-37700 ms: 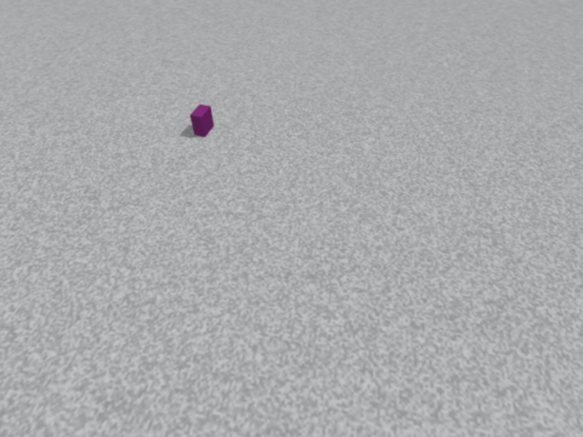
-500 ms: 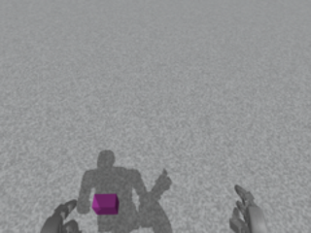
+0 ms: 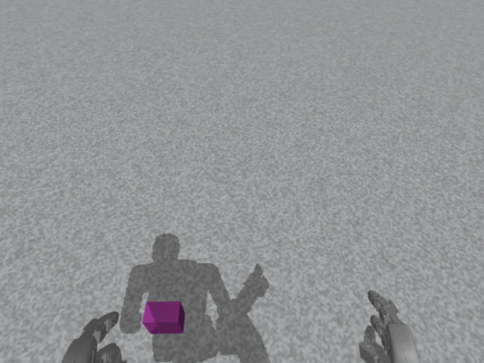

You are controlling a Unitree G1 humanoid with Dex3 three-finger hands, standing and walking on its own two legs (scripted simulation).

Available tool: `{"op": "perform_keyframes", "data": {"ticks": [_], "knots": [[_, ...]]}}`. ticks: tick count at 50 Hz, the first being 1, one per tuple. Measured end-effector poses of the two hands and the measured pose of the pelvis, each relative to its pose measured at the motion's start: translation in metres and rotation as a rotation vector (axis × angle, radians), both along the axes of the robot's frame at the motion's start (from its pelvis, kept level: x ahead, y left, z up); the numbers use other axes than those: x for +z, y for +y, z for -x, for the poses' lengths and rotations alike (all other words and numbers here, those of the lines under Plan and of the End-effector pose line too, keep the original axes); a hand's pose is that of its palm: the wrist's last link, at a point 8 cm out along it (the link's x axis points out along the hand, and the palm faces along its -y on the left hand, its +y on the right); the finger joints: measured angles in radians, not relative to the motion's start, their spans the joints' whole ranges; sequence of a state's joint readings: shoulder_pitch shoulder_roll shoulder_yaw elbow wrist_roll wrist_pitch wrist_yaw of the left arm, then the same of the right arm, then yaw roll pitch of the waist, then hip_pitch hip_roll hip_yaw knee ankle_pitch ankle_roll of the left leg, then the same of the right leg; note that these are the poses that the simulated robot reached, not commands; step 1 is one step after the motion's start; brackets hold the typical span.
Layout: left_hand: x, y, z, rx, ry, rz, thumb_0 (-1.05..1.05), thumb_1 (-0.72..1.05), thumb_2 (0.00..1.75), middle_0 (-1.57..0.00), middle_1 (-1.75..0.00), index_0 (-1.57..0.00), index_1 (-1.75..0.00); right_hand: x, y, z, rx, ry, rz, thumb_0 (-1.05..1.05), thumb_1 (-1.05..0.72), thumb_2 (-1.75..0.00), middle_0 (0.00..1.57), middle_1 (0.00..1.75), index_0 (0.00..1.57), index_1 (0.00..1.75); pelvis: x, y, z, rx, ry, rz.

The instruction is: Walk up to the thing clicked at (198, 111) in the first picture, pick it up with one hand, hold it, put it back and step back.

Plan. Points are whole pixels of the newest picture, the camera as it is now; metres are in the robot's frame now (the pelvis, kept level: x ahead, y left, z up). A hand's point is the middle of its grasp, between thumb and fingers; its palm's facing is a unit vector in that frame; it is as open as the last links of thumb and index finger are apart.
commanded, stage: home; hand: left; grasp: from above
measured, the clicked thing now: (165, 318) +0.42 +0.25 -0.65
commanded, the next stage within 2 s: stand in 0.30 s
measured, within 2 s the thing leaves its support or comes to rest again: neither
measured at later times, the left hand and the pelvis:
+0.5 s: hand out of the picture +0.16 +0.20 -0.07, palm faces +0.01 -0.95 -0.31, open 7.4 cm; pelvis -0.01 +0.00 +0.01, yaw +0 degrees
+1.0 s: hand out of the picture +0.03 +0.25 -0.11, palm faces +0.04 -0.95 -0.32, open 7.4 cm; pelvis -0.01 +0.01 +0.06, yaw +0 degrees
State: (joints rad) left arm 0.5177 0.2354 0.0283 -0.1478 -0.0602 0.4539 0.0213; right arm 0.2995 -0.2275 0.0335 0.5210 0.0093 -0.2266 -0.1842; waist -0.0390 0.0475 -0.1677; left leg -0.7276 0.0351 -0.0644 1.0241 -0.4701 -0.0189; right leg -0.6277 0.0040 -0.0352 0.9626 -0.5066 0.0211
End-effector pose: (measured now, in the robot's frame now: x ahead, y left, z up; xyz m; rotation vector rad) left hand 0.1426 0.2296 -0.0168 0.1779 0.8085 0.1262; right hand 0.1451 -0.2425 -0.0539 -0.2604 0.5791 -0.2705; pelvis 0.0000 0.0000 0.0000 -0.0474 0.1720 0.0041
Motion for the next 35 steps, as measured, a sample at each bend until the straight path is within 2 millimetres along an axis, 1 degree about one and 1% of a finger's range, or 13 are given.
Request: {"op": "perform_keyframes", "data": {"ticks": [20,21,24,26,28,32,35], "knots": [[0.000,-0.001,0.003,0.003,-0.002,0.001,0.01,0.90,0.89,-0.20,-0.30,-0.20,-0.30,0.002,0.000,-0.001,0.002,-0.014,0.000,0.02,-0.90,-0.90,0.21,0.30,0.21,0.30,0.000,-0.001,0.001,0.002,-0.006,0.000],[-0.003,0.000,0.001,-0.014,-0.017,-0.024,0.01,0.90,0.89,-0.20,-0.30,-0.20,-0.30,0.000,0.000,-0.001,0.024,0.011,0.015,0.02,-0.90,-0.90,0.21,0.30,0.21,0.30,0.001,0.000,0.003,0.004,-0.029,-0.003],[-0.019,0.013,0.000,-0.039,-0.025,-0.092,0.01,0.90,0.89,-0.20,-0.30,-0.20,-0.30,-0.014,-0.003,0.006,0.127,0.206,0.043,0.01,-0.90,-0.90,0.21,0.30,0.21,0.30,0.009,0.000,0.009,0.000,-0.094,-0.029],[-0.029,0.023,0.004,-0.035,0.009,-0.116,0.00,0.90,0.89,-0.20,-0.30,-0.20,-0.30,-0.018,-0.008,0.014,0.152,0.298,0.039,0.01,-0.90,-0.90,0.21,0.30,0.21,0.30,0.014,0.000,0.012,0.001,-0.118,-0.039],[-0.035,0.033,0.013,-0.024,0.050,-0.130,0.00,0.90,0.89,-0.20,-0.30,-0.21,-0.30,-0.019,-0.013,0.023,0.140,0.354,0.021,0.01,-0.90,-0.90,0.21,0.30,0.21,0.30,0.019,0.002,0.013,-0.002,-0.138,-0.046],[-0.045,0.051,0.037,0.018,0.147,-0.141,0.00,0.90,0.89,-0.20,-0.30,-0.20,-0.30,-0.019,-0.023,0.042,0.090,0.431,0.001,0.01,-0.90,-0.90,0.21,0.30,0.21,0.30,0.026,0.005,0.012,-0.005,-0.163,-0.046],[-0.050,0.059,0.058,0.046,0.222,-0.145,0.00,0.90,0.89,-0.20,-0.30,-0.20,-0.30,-0.018,-0.027,0.054,0.056,0.477,-0.004,0.01,-0.90,-0.90,0.21,0.30,0.21,0.30,0.032,0.008,0.011,-0.006,-0.181,-0.042]]}}
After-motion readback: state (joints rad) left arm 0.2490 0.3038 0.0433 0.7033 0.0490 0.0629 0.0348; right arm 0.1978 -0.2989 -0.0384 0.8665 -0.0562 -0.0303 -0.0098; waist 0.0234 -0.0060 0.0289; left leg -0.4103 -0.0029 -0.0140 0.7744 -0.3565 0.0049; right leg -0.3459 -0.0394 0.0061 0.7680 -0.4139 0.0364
